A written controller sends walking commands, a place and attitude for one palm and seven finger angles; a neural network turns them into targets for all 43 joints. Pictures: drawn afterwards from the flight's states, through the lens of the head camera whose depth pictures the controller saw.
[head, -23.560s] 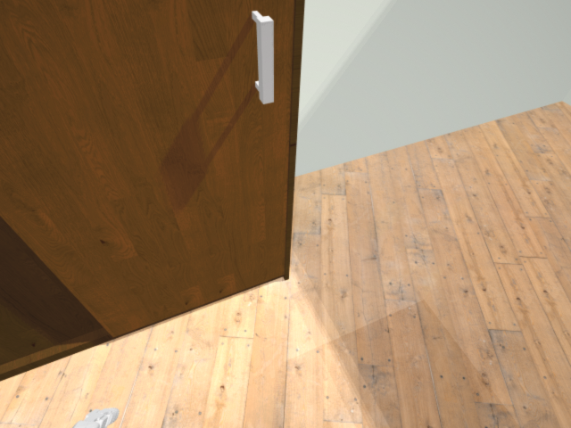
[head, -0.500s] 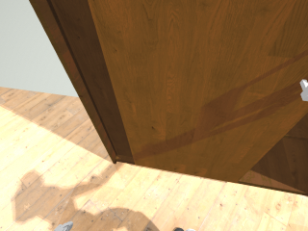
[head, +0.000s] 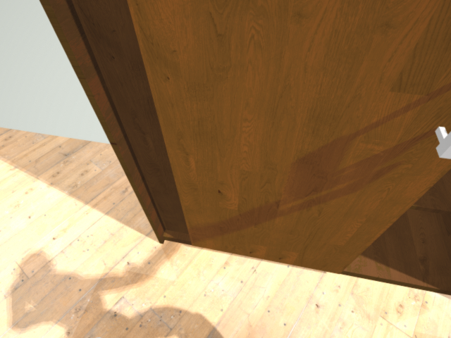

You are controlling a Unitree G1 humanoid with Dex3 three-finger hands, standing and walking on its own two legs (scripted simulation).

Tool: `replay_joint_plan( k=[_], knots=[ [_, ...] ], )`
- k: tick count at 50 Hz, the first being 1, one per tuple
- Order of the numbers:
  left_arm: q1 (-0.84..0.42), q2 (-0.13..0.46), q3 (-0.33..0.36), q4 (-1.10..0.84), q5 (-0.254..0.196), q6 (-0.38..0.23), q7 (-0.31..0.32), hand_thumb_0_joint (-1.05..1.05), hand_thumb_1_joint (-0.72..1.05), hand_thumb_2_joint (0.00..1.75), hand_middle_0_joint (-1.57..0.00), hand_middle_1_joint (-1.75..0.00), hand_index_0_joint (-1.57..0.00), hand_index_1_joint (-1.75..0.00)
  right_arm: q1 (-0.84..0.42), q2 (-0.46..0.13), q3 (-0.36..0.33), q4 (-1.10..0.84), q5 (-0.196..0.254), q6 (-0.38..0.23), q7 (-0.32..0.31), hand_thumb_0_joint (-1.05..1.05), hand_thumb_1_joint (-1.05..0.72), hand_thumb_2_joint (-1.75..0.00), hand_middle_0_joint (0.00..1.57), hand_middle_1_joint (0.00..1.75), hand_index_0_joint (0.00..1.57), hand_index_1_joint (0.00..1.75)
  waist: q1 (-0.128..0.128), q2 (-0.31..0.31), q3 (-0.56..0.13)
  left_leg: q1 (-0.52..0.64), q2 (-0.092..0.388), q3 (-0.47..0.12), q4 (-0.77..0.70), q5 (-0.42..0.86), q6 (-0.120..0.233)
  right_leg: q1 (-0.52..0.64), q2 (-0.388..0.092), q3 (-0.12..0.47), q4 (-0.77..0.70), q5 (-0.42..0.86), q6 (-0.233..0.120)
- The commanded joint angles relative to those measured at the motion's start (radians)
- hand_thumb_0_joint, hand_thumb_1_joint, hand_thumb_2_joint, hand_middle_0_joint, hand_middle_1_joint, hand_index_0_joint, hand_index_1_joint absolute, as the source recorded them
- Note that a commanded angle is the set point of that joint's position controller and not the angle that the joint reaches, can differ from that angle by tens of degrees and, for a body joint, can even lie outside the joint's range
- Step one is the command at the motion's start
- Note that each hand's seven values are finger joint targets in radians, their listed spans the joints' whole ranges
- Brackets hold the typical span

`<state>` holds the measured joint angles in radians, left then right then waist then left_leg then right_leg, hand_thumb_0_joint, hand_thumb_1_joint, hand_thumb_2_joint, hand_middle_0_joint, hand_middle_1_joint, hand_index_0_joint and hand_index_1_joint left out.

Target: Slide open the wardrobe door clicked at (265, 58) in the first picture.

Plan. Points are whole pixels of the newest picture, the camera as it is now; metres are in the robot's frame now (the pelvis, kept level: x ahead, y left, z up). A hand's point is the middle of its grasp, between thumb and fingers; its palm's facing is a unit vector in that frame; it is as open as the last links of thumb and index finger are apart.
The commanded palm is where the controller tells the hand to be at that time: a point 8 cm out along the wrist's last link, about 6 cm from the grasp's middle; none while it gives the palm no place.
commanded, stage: slip the hand off the handle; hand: right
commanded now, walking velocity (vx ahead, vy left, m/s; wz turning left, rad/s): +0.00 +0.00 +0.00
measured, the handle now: out of the picture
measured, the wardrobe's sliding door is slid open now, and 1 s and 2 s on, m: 0.47 0.47 0.47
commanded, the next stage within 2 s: draw the hand back to the body in 0.48 s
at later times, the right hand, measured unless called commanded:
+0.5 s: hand out of the picture +0.31 -0.37 +0.17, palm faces +0.52 +0.82 -0.25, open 14.7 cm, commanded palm +0.26 -0.40 +0.19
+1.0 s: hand out of the picture +0.26 -0.33 +0.18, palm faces +0.19 +0.98 -0.03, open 14.7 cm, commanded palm +0.21 -0.37 +0.19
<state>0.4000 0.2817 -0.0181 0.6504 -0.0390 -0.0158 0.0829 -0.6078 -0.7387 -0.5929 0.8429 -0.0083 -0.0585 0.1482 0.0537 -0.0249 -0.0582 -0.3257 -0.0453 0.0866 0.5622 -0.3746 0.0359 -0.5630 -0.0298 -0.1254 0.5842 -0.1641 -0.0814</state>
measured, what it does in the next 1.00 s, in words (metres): stands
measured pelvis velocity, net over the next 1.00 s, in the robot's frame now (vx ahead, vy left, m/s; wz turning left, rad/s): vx -0.01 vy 0.01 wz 0.00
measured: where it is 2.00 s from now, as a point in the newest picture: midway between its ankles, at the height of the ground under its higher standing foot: outside the picture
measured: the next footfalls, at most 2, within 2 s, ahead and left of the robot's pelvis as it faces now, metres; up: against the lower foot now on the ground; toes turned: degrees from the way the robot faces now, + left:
none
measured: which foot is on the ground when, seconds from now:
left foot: down 0.00-1.00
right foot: down 0.00-1.00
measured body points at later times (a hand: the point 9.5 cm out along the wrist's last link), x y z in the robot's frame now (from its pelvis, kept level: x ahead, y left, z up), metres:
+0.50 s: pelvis -0.01 +0.01 +0.00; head +0.00 +0.02 +0.45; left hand +0.16 +0.26 -0.08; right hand +0.27 -0.41 +0.19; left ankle -0.06 +0.10 -0.72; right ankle +0.08 -0.07 -0.72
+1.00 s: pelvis -0.01 +0.01 +0.00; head -0.03 +0.01 +0.45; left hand +0.16 +0.26 -0.06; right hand +0.24 -0.39 +0.18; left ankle -0.06 +0.10 -0.72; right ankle +0.08 -0.07 -0.72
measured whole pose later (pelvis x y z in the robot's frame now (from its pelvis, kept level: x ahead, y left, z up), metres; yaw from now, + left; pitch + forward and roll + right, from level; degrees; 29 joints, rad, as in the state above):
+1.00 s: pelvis -0.01 +0.01 +0.00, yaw +0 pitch +1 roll +2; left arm 0.29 0.31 -0.05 0.56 -0.11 -0.18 0.12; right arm -0.11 -0.59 -0.59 0.32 0.37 0.14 0.49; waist -0.03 -0.05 -0.09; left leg -0.18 -0.06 0.08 0.55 -0.38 0.04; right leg -0.42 -0.04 -0.12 0.59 -0.18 -0.07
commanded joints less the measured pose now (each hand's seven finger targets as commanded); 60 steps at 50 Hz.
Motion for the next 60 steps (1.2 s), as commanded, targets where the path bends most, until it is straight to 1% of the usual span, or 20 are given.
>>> replay_joint_plan(
  k=[1,5,13,17,24,28,30,31,32,34,35,37,39,42,45,48,55,56,57,60],
  knots=[
    [-0.011,0.172,0.061,-0.125,-0.005,-0.051,0.026,0.00,0.90,0.90,-0.20,-0.30,-0.20,-0.30,-0.283,-0.389,-0.069,-0.350,0.022,-0.038,-0.031,0.00,0.55,-0.20,0.25,1.15,0.25,1.15,-0.048,-0.129,-0.296,-0.186,-0.007,-0.057,-0.090,0.177,-0.014,0.506,-0.020,0.200,-0.052,0.117,0.013],
    [-0.036,0.159,0.049,-0.118,-0.008,-0.070,0.039,0.00,0.90,0.90,-0.20,-0.30,-0.20,-0.30,-0.242,-0.341,-0.043,-0.378,0.039,-0.027,-0.029,0.00,0.55,-0.20,0.25,1.15,0.25,1.15,-0.036,-0.120,-0.241,-0.197,-0.006,-0.061,-0.102,0.146,-0.016,0.494,-0.020,0.204,-0.062,0.052,0.014],
    [-0.096,0.148,0.035,-0.118,-0.020,-0.113,0.062,0.00,0.90,0.90,-0.20,-0.30,-0.20,-0.30,-0.276,-0.266,0.036,-0.479,0.072,-0.009,-0.005,0.00,0.55,-0.20,0.25,1.15,0.25,1.15,-0.032,-0.160,-0.228,-0.205,0.003,-0.064,-0.122,0.112,-0.012,0.527,-0.013,0.224,-0.082,-0.032,0.019],
    [-0.120,0.143,0.028,-0.125,-0.024,-0.131,0.065,0.00,0.90,0.90,-0.20,-0.30,-0.20,-0.30,-0.204,-0.226,0.048,-0.499,0.089,0.001,-0.022,0.00,0.55,-0.20,0.25,1.15,0.25,1.15,-0.049,-0.118,-0.215,-0.169,0.008,-0.060,-0.130,0.106,-0.007,0.515,-0.007,0.230,-0.098,-0.054,0.019],
    [-0.168,0.129,0.020,-0.145,-0.022,-0.144,0.052,0.00,0.90,0.90,-0.20,-0.30,-0.20,-0.30,-0.055,-0.254,-0.028,-0.599,0.101,0.034,-0.041,0.00,0.55,-0.20,0.25,1.15,0.25,1.15,-0.091,-0.115,-0.234,-0.094,0.011,-0.067,-0.137,0.159,-0.011,0.497,0.002,0.191,-0.090,0.042,0.020],
    [-0.171,0.135,0.016,-0.127,-0.022,-0.143,0.059,0.00,0.90,0.90,-0.20,-0.30,-0.20,-0.30,-0.059,-0.300,-0.074,-0.557,0.113,0.048,-0.033,0.00,0.55,-0.20,0.25,1.15,0.25,1.15,-0.078,-0.072,-0.165,-0.101,0.016,-0.083,-0.154,0.155,-0.024,0.432,0.007,0.167,-0.077,0.020,0.016],
    [-0.177,0.131,0.012,-0.128,-0.023,-0.145,0.061,0.00,0.90,0.90,-0.20,-0.30,-0.20,-0.30,-0.109,-0.266,-0.023,-0.566,0.107,0.048,-0.015,0.00,0.55,-0.20,0.25,1.15,0.25,1.15,-0.062,-0.109,-0.171,-0.124,0.017,-0.084,-0.150,0.145,-0.026,0.449,0.010,0.167,-0.077,0.013,0.016],
    [-0.175,0.151,0.011,-0.121,-0.049,-0.152,0.072,0.00,0.90,0.90,-0.20,-0.30,-0.20,-0.30,-0.097,-0.186,0.026,-0.503,0.243,0.069,0.116,0.00,0.55,-0.20,0.25,1.15,0.25,1.15,-0.021,-0.080,-0.212,-0.070,0.019,-0.100,-0.174,0.188,-0.044,0.491,0.006,0.168,-0.080,0.022,0.016],
    [-0.186,0.146,0.008,-0.141,-0.059,-0.159,0.082,0.00,0.90,0.90,-0.20,-0.30,-0.20,-0.30,-0.126,-0.206,0.026,-0.552,0.276,0.073,0.189,0.00,0.55,-0.20,0.25,1.15,0.25,1.15,-0.039,-0.067,-0.241,-0.035,0.025,-0.121,-0.174,0.240,-0.062,0.495,0.011,0.157,-0.052,0.056,0.007],
    [-0.198,0.146,-0.004,-0.147,-0.065,-0.176,0.091,0.00,0.90,0.90,-0.20,-0.30,-0.20,-0.30,-0.113,-0.252,-0.008,-0.539,0.328,0.091,0.291,0.00,0.55,-0.20,0.25,1.15,0.25,1.15,-0.055,-0.128,-0.235,-0.046,0.029,-0.138,-0.166,0.289,-0.067,0.501,0.017,0.167,-0.040,0.084,0.011],
    [-0.206,0.145,-0.009,-0.150,-0.067,-0.185,0.093,0.00,0.90,0.90,-0.20,-0.30,-0.20,-0.30,-0.114,-0.238,0.012,-0.523,0.346,0.094,0.335,0.00,0.55,-0.20,0.25,1.15,0.25,1.15,-0.050,-0.109,-0.207,-0.060,0.027,-0.135,-0.168,0.283,-0.069,0.495,0.016,0.174,-0.041,0.081,0.012],
    [-0.209,0.163,-0.008,-0.172,-0.064,-0.191,0.091,0.00,0.90,0.90,-0.20,-0.30,-0.20,-0.30,-0.026,-0.317,-0.075,-0.488,0.384,0.088,0.414,0.00,0.55,-0.20,0.25,1.15,0.25,1.15,-0.074,-0.094,-0.213,-0.026,0.053,-0.197,-0.170,0.335,-0.100,0.452,0.015,0.184,-0.013,0.092,0.018],
    [-0.206,0.155,-0.007,-0.193,-0.064,-0.194,0.073,0.00,0.90,0.90,-0.20,-0.30,-0.20,-0.30,0.072,-0.338,-0.131,-0.480,0.394,0.096,0.441,0.00,0.55,-0.20,0.25,1.15,0.25,1.15,-0.100,-0.032,-0.205,-0.008,0.066,-0.197,-0.144,0.403,-0.116,0.401,0.012,0.188,-0.008,0.108,0.018],
    [-0.224,0.145,-0.002,-0.241,-0.067,-0.201,0.049,0.00,0.90,0.90,-0.20,-0.30,-0.20,-0.30,0.156,-0.314,-0.141,-0.552,0.399,0.111,0.405,0.00,0.55,-0.20,0.25,1.15,0.25,1.15,-0.120,-0.049,-0.186,-0.036,0.059,-0.183,-0.140,0.329,-0.107,0.402,0.005,0.182,-0.013,0.099,0.024],
    [-0.230,0.135,0.001,-0.258,-0.071,-0.207,0.038,0.00,0.90,0.90,-0.20,-0.30,-0.20,-0.30,0.248,-0.210,-0.093,-0.640,0.405,0.133,0.364,0.00,0.55,-0.20,0.25,1.15,0.25,1.15,-0.115,-0.063,-0.167,-0.076,0.038,-0.144,-0.131,0.270,-0.098,0.442,-0.005,0.179,-0.033,0.079,0.024],
    [-0.256,0.131,0.003,-0.266,-0.070,-0.220,0.040,0.00,0.90,0.90,-0.20,-0.30,-0.20,-0.30,0.243,-0.168,-0.064,-0.811,0.408,0.145,0.320,0.00,0.55,-0.20,0.25,1.15,0.25,1.15,-0.111,-0.119,-0.173,-0.091,0.025,-0.134,-0.143,0.210,-0.085,0.495,-0.011,0.188,-0.049,0.060,0.025],
    [-0.292,0.114,-0.013,-0.239,-0.058,-0.248,0.055,0.00,0.90,0.90,-0.20,-0.30,-0.20,-0.30,0.322,-0.081,-0.036,-1.003,0.405,0.176,0.237,0.00,0.37,-0.29,0.24,1.04,0.24,1.04,-0.109,-0.132,-0.119,-0.084,-0.001,-0.066,-0.170,0.115,-0.046,0.551,-0.024,0.235,-0.156,-0.058,0.039],
    [-0.277,0.133,-0.002,-0.209,-0.003,-0.259,0.027,0.00,0.90,0.90,-0.20,-0.30,-0.20,-0.30,0.292,-0.180,-0.066,-1.049,0.240,0.078,0.045,0.00,0.33,-0.31,0.24,1.02,0.24,1.02,-0.109,-0.172,0.000,-0.139,0.014,-0.099,-0.250,0.058,-0.006,0.490,-0.014,0.253,-0.205,-0.181,0.064],
    [-0.272,0.134,0.000,-0.179,0.003,-0.261,0.025,0.00,0.90,0.90,-0.20,-0.30,-0.20,-0.30,0.382,-0.098,-0.028,-0.998,0.223,0.039,-0.044,0.00,0.30,-0.32,0.24,1.00,0.24,1.00,-0.098,-0.146,0.029,-0.115,0.029,-0.088,-0.250,0.045,0.007,0.460,-0.025,0.267,-0.238,-0.268,0.075],
    [-0.281,0.115,0.011,-0.161,-0.001,-0.251,0.009,0.00,0.90,0.90,-0.20,-0.30,-0.20,-0.30,0.538,0.049,0.059,-1.125,0.166,-0.023,-0.172,0.00,0.19,-0.37,0.24,0.94,0.24,0.94,-0.094,-0.134,-0.063,-0.002,0.031,-0.078,-0.239,0.080,0.006,0.530,-0.040,0.266,-0.274,-0.265,0.068]
  ],
)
